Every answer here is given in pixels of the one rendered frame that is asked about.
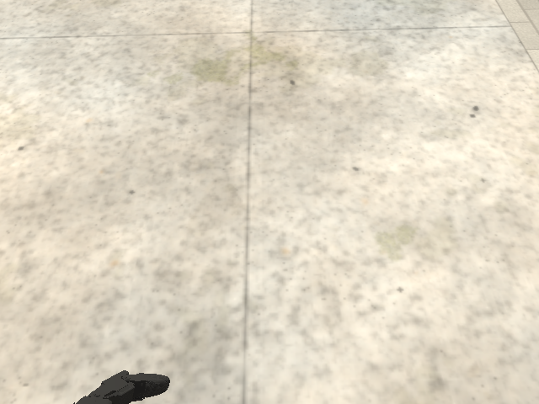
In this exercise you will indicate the robot left hand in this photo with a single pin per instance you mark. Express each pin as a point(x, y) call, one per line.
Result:
point(123, 388)

